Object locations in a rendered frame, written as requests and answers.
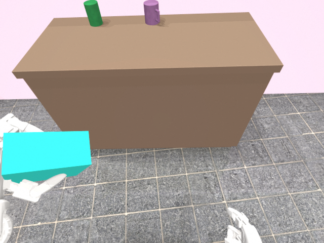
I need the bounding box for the left robot hand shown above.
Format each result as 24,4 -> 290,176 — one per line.
0,113 -> 67,203

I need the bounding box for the right robot hand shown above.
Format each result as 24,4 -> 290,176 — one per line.
225,208 -> 262,243

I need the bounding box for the left robot forearm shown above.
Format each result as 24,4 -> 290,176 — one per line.
0,199 -> 14,243

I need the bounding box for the table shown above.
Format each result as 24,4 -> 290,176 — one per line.
12,12 -> 283,149

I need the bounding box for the sponge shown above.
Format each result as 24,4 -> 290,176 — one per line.
2,131 -> 92,183

